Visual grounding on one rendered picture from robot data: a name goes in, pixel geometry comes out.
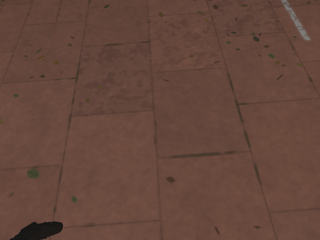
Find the left robot hand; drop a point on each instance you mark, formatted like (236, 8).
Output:
(39, 231)

